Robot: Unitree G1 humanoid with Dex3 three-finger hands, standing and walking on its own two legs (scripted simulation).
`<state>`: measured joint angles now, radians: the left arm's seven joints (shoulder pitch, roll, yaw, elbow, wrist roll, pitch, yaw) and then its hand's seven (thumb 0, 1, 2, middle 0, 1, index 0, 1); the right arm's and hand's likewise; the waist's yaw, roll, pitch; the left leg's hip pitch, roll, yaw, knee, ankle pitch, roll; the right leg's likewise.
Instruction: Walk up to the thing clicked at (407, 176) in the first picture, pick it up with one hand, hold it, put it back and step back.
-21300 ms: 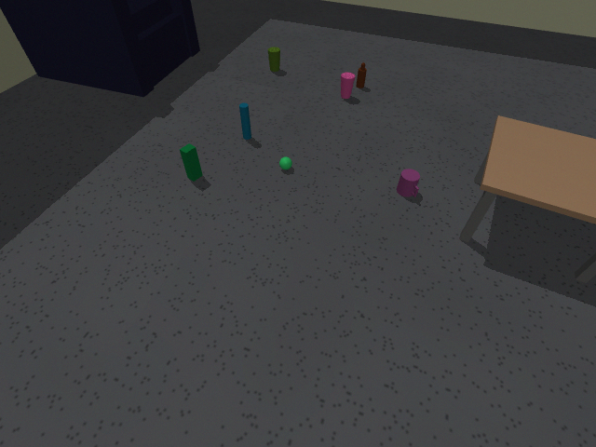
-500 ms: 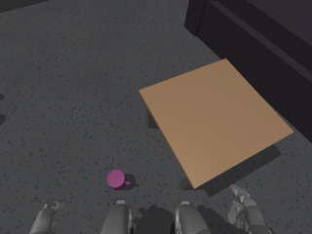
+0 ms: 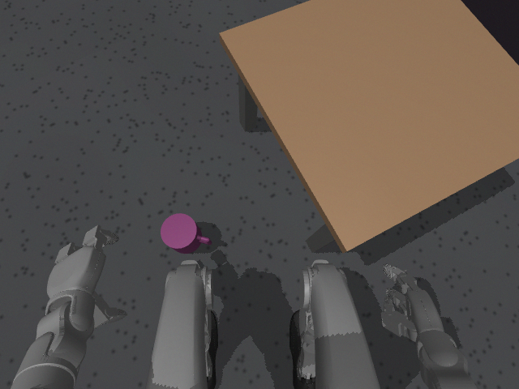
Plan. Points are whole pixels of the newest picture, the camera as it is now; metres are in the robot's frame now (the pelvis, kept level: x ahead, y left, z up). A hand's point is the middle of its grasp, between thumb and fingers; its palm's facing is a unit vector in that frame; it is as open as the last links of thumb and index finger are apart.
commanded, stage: rise first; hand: left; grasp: from above
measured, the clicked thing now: (188, 236) +0.40 +0.18 -0.44
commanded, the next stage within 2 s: approach in 1.64 s
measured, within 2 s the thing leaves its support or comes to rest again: neither
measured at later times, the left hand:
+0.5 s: hand (131, 261) +0.32 +0.26 -0.26, palm faces -0.48 -0.20 -0.85, open 14.2 cm
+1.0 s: hand (143, 248) +0.35 +0.26 -0.30, palm faces -0.47 -0.09 -0.88, open 14.2 cm
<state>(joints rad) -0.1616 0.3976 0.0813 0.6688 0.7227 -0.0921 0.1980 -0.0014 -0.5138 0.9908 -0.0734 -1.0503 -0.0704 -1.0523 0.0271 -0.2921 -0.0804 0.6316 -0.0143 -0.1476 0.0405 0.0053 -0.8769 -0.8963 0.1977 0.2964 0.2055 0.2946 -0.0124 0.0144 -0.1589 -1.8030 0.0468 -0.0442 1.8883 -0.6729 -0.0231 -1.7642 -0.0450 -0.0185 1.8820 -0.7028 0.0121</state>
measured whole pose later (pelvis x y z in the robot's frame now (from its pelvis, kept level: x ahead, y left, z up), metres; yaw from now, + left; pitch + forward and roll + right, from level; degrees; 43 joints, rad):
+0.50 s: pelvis -0.04 +0.00 -0.09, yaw -2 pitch +33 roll -4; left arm -0.51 0.49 0.05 1.06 1.03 -0.18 0.33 0.00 -0.56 1.06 -0.08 -1.00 -0.06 -1.01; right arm 0.13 -0.28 -0.05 0.75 -0.05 -0.08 0.06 0.01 -0.89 -0.90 0.20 0.30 0.21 0.29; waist -0.08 0.01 -0.14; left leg -2.11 0.04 -0.08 2.16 -0.63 -0.01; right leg -2.05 -0.03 -0.03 2.13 -0.66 0.02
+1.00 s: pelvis -0.03 +0.00 -0.13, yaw -3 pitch +33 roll -4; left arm -0.62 0.49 0.04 1.17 1.13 -0.15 0.42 0.00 -0.53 1.01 -0.11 -0.97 -0.10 -0.97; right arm 0.09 -0.25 -0.05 0.77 -0.10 -0.08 0.10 0.00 -0.91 -0.90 0.20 0.30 0.21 0.29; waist -0.09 0.01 -0.11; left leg -2.21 0.04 -0.10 2.27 -0.66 -0.01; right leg -2.15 -0.02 -0.03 2.24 -0.67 0.02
